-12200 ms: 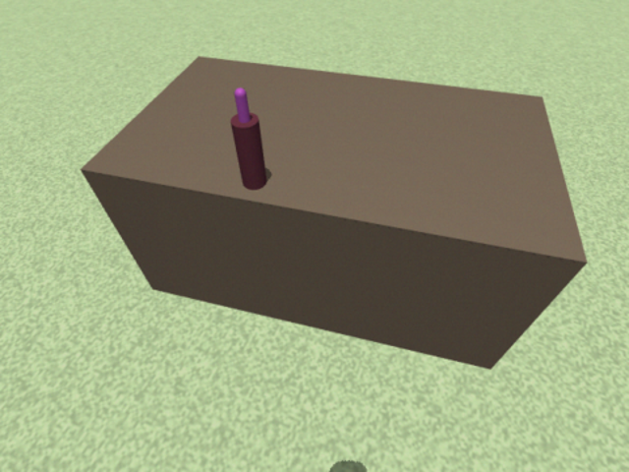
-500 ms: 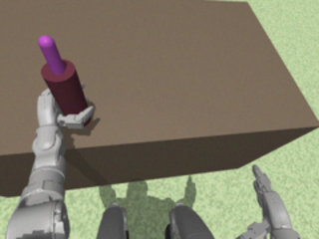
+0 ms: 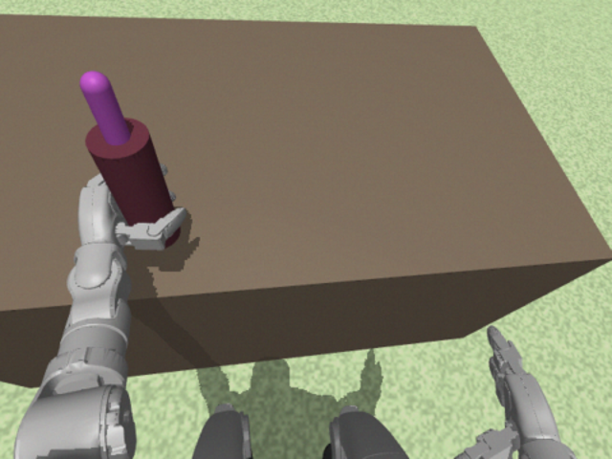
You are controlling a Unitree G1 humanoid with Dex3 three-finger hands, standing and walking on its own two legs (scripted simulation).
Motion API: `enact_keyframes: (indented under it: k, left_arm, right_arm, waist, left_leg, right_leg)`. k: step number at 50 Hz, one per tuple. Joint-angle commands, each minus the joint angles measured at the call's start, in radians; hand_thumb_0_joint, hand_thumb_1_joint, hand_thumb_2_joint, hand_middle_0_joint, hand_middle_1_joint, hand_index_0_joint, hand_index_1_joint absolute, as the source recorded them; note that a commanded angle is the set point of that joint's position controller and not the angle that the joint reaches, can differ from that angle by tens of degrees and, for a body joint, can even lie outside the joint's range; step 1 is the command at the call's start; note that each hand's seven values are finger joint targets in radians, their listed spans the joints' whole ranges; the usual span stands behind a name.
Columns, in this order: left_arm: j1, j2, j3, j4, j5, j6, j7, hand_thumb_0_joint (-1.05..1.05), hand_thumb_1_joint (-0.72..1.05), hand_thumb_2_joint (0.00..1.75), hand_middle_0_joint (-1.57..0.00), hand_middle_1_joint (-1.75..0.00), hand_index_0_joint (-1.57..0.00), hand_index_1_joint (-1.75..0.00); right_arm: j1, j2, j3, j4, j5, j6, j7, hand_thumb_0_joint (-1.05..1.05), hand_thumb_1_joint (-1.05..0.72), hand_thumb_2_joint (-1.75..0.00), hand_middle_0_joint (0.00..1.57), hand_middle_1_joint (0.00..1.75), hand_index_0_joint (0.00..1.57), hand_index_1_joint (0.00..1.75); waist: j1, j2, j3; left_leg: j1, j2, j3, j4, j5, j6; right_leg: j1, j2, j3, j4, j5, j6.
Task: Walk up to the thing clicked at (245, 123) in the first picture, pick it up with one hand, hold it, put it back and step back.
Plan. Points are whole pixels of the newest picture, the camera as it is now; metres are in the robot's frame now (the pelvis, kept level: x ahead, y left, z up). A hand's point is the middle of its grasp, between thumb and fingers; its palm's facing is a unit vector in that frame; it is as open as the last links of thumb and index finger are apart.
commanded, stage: lift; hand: left
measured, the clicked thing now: (132, 172) +0.45 +0.19 +0.09
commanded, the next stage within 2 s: hold in 1.30 s
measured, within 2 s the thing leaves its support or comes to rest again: neither
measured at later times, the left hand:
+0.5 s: hand (145, 205) +0.41 +0.18 +0.08, palm faces +0.09 -1.00 -0.02, open 8.7 cm
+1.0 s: hand (134, 214) +0.36 +0.17 +0.14, palm faces +0.13 -0.99 -0.01, open 8.7 cm
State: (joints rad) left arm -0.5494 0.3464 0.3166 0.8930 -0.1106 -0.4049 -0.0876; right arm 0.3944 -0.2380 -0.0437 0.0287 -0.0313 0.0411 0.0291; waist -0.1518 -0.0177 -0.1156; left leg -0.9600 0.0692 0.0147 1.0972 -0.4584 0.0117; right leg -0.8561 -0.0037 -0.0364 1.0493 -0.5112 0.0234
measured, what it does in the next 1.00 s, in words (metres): stands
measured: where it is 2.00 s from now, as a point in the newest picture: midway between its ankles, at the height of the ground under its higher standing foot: outside the picture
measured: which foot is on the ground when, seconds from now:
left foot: down 0.00-1.00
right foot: down 0.00-1.00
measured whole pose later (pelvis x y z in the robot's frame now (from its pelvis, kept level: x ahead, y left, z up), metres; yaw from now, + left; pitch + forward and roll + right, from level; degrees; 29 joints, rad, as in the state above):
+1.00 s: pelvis +0.01 -0.01 +0.05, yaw +1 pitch +6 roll -1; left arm -0.20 0.22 0.16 0.30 -0.18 -0.07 -0.01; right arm 0.33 -0.22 -0.07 0.36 0.04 -0.01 -0.07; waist -0.04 0.02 -0.08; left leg -0.55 0.05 0.04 0.80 -0.36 0.00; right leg -0.47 -0.02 -0.02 0.79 -0.42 0.02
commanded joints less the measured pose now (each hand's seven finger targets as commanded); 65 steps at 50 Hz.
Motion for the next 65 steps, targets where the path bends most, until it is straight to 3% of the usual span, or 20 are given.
enact_keyframes:
  k: [1, 6, 8, 11, 12, 17, 18, 20, 23, 36, 38, 40, 47, 50, 52, 54, 56, 58, 63, 65]
  left_arm:
    - [-0.522, 0.206, 0.006, -0.354, -0.029, -0.113, -0.005, 0.00, 0.33, 1.34, -1.33, -1.46, -1.36, -1.46]
    - [-0.456, 0.223, 0.032, -0.311, -0.037, -0.093, -0.008, 0.00, 0.38, 1.31, -1.36, -1.47, -1.40, -1.45]
    - [-0.475, 0.204, 0.008, -0.373, -0.040, -0.089, -0.012, 0.00, 0.38, 1.31, -1.37, -1.47, -1.41, -1.46]
    - [-0.394, 0.182, -0.001, -0.333, -0.043, -0.065, -0.011, 0.00, 0.40, 1.32, -1.37, -1.48, -1.40, -1.46]
    - [-0.455, 0.171, -0.019, -0.434, -0.046, -0.075, -0.012, 0.00, 0.41, 1.34, -1.36, -1.48, -1.40, -1.46]
    - [-0.326, 0.194, 0.004, -0.451, -0.058, -0.036, 0.010, 0.00, 0.38, 1.34, -1.35, -1.48, -1.39, -1.46]
    - [-0.383, 0.161, -0.026, -0.551, -0.064, -0.038, 0.012, 0.00, 0.36, 1.34, -1.34, -1.48, -1.38, -1.46]
    - [-0.341, 0.157, -0.026, -0.581, -0.071, -0.020, 0.020, 0.00, 0.35, 1.33, -1.34, -1.48, -1.38, -1.46]
    - [-0.295, 0.139, -0.046, -0.631, -0.066, 0.020, 0.036, 0.00, 0.35, 1.32, -1.33, -1.46, -1.36, -1.44]
    - [-0.161, 0.048, -0.101, -0.783, -0.083, 0.162, 0.059, 0.00, 0.33, 1.34, -1.33, -1.47, -1.37, -1.46]
    - [-0.149, 0.055, -0.086, -0.803, -0.090, 0.175, 0.058, 0.00, 0.35, 1.35, -1.32, -1.46, -1.35, -1.46]
    - [-0.146, 0.069, -0.077, -0.845, -0.090, 0.188, 0.065, 0.00, 0.35, 1.34, -1.34, -1.47, -1.37, -1.46]
    - [-0.095, 0.049, -0.074, -0.939, -0.098, 0.223, 0.076, 0.00, 0.35, 1.34, -1.32, -1.46, -1.36, -1.45]
    - [-0.089, 0.063, -0.075, -0.973, -0.091, 0.240, 0.082, 0.00, 0.39, 1.35, -1.33, -1.47, -1.37, -1.46]
    - [-0.083, 0.038, -0.085, -0.975, -0.091, 0.247, 0.078, 0.00, 0.36, 1.36, -1.33, -1.47, -1.37, -1.47]
    - [-0.055, 0.052, -0.067, -0.969, -0.098, 0.260, 0.077, 0.00, 0.40, 1.36, -1.35, -1.48, -1.38, -1.47]
    - [-0.060, 0.027, -0.090, -0.993, -0.099, 0.271, 0.069, 0.00, 0.40, 1.35, -1.33, -1.47, -1.37, -1.46]
    - [-0.048, 0.046, -0.073, -1.000, -0.102, 0.283, 0.071, 0.00, 0.39, 1.34, -1.33, -1.47, -1.37, -1.45]
    - [-0.035, 0.032, -0.077, -1.017, -0.105, 0.303, 0.061, 0.00, 0.40, 1.35, -1.35, -1.48, -1.38, -1.46]
    - [-0.028, 0.045, -0.064, -1.037, -0.108, 0.310, 0.064, 0.00, 0.40, 1.34, -1.35, -1.48, -1.39, -1.46]
  right_arm:
    - [0.018, -0.116, -0.071, -0.147, 0.004, -0.052, -0.015, 0.00, 0.53, -0.05, 0.05, 0.05, 0.05, 0.05]
    - [0.003, -0.188, -0.145, -0.142, 0.009, -0.052, -0.027, 0.00, 0.54, -0.05, 0.05, 0.05, 0.05, 0.05]
    - [0.030, -0.143, -0.107, -0.099, 0.011, -0.048, -0.022, 0.00, 0.53, -0.05, 0.05, 0.05, 0.05, 0.05]
    - [0.003, -0.181, -0.140, -0.119, 0.015, -0.048, -0.029, 0.00, 0.53, -0.05, 0.05, 0.05, 0.05, 0.05]
    - [-0.020, -0.138, -0.100, -0.133, 0.018, -0.053, -0.027, 0.00, 0.54, -0.05, 0.05, 0.05, 0.05, 0.05]
    - [-0.026, -0.178, -0.142, -0.109, 0.025, -0.046, -0.043, 0.00, 0.54, -0.05, 0.05, 0.05, 0.05, 0.05]
    - [0.013, -0.134, -0.107, -0.077, 0.023, -0.047, -0.042, 0.00, 0.54, -0.05, 0.05, 0.05, 0.05, 0.05]
    - [0.008, -0.158, -0.138, -0.057, 0.026, -0.047, -0.049, 0.00, 0.54, -0.05, 0.05, 0.05, 0.05, 0.05]
    - [-0.006, -0.125, -0.105, -0.044, 0.036, -0.045, -0.055, 0.00, 0.54, -0.05, 0.05, 0.05, 0.05, 0.05]
    - [-0.065, -0.132, -0.120, 0.054, 0.066, -0.072, -0.092, 0.00, 0.55, -0.05, 0.05, 0.05, 0.05, 0.05]
    - [-0.052, -0.103, -0.091, 0.100, 0.066, -0.078, -0.093, 0.00, 0.55, -0.05, 0.05, 0.05, 0.05, 0.05]
    - [-0.111, -0.161, -0.138, 0.069, 0.067, -0.092, -0.103, 0.00, 0.55, -0.05, 0.05, 0.05, 0.05, 0.05]
    - [-0.112, -0.090, -0.076, 0.174, 0.069, -0.111, -0.113, 0.00, 0.55, -0.05, 0.05, 0.05, 0.05, 0.05]
    - [-0.154, -0.138, -0.114, 0.163, 0.068, -0.124, -0.123, 0.00, 0.55, -0.05, 0.05, 0.05, 0.05, 0.05]
    - [-0.142, -0.082, -0.072, 0.198, 0.070, -0.131, -0.118, 0.00, 0.55, -0.05, 0.05, 0.05, 0.05, 0.05]
    - [-0.158, -0.123, -0.108, 0.220, 0.072, -0.136, -0.125, 0.00, 0.55, -0.05, 0.05, 0.05, 0.05, 0.05]
    - [-0.149, -0.070, -0.054, 0.223, 0.072, -0.146, -0.120, 0.00, 0.55, -0.04, 0.05, 0.05, 0.05, 0.05]
    - [-0.171, -0.112, -0.091, 0.240, 0.073, -0.151, -0.125, 0.00, 0.55, -0.04, 0.05, 0.05, 0.05, 0.05]
    - [-0.176, -0.082, -0.063, 0.278, 0.072, -0.166, -0.125, 0.00, 0.55, -0.05, 0.05, 0.05, 0.05, 0.05]
    - [-0.197, -0.127, -0.102, 0.253, 0.071, -0.175, -0.132, 0.00, 0.55, -0.05, 0.05, 0.05, 0.05, 0.05]
  waist:
    - [0.009, 0.205, -0.523]
    - [0.016, 0.163, -0.497]
    - [0.032, 0.197, -0.493]
    - [0.027, 0.155, -0.492]
    - [0.036, 0.175, -0.503]
    - [0.060, 0.133, -0.488]
    - [0.057, 0.140, -0.508]
    - [0.055, 0.163, -0.495]
    - [0.074, 0.133, -0.450]
    - [0.095, 0.077, -0.321]
    - [0.113, 0.069, -0.289]
    - [0.106, 0.053, -0.298]
    - [0.120, 0.055, -0.269]
    - [0.110, 0.058, -0.275]
    - [0.115, 0.071, -0.225]
    - [0.112, 0.044, -0.224]
    - [0.116, 0.060, -0.236]
    - [0.119, 0.071, -0.230]
    - [0.121, 0.040, -0.194]
    - [0.114, 0.050, -0.237]
  left_leg:
    - [0.488, -0.019, -0.045, -0.134, 0.393, -0.009]
    - [0.494, -0.016, -0.051, -0.166, 0.338, -0.012]
    - [0.506, -0.018, -0.047, -0.169, 0.378, -0.015]
    - [0.530, -0.013, -0.049, -0.180, 0.387, -0.014]
    - [0.529, -0.016, -0.047, -0.186, 0.382, -0.018]
    - [0.541, -0.022, -0.032, -0.203, 0.395, -0.009]
    - [0.551, -0.022, -0.025, -0.198, 0.424, -0.005]
    - [0.582, -0.021, -0.024, -0.210, 0.445, -0.010]
    - [0.566, -0.027, -0.015, -0.233, 0.424, -0.006]
    - [0.627, -0.037, 0.003, -0.355, 0.331, -0.011]
    - [0.618, -0.037, 0.003, -0.365, 0.345, -0.012]
    - [0.632, -0.037, 0.003, -0.381, 0.319, -0.012]
    - [0.645, -0.046, 0.020, -0.395, 0.344, -0.007]
    - [0.668, -0.046, 0.017, -0.419, 0.311, -0.008]
    - [0.668, -0.046, 0.017, -0.435, 0.272, -0.009]
    - [0.674, -0.046, 0.018, -0.444, 0.283, -0.006]
    - [0.696, -0.045, 0.018, -0.447, 0.305, -0.006]
    - [0.712, -0.043, 0.014, -0.458, 0.329, -0.009]
    - [0.706, -0.050, 0.022, -0.473, 0.299, 0.000]
    - [0.741, -0.048, 0.021, -0.474, 0.344, -0.003]
  right_leg:
    - [0.105, 0.028, -0.002, -0.114, 0.380, -0.035]
    - [0.112, 0.031, -0.008, -0.137, 0.335, -0.035]
    - [0.120, 0.029, -0.009, -0.137, 0.363, -0.037]
    - [0.132, 0.033, -0.010, -0.149, 0.359, -0.035]
    - [0.145, 0.032, -0.010, -0.151, 0.366, -0.036]
    - [0.218, 0.028, -0.001, -0.178, 0.405, -0.028]
    - [0.233, 0.026, 0.004, -0.185, 0.448, -0.025]
    - [0.232, 0.026, 0.002, -0.190, 0.456, -0.026]
    - [0.274, 0.022, 0.007, -0.215, 0.461, -0.022]
    - [0.346, 0.018, 0.007, -0.316, 0.383, -0.022]
    - [0.366, 0.018, 0.002, -0.325, 0.390, -0.021]
    - [0.381, 0.017, 0.006, -0.340, 0.371, -0.021]
    - [0.433, 0.005, 0.018, -0.383, 0.418, -0.014]
    - [0.446, 0.005, 0.017, -0.402, 0.383, -0.016]
    - [0.432, 0.007, 0.012, -0.418, 0.337, -0.017]
    - [0.448, 0.005, 0.012, -0.431, 0.349, -0.014]
    - [0.459, 0.005, 0.009, -0.432, 0.369, -0.013]
    - [0.467, 0.006, 0.005, -0.432, 0.382, -0.015]
    - [0.489, -0.002, 0.012, -0.467, 0.365, -0.008]
    - [0.510, 0.000, 0.010, -0.466, 0.405, -0.009]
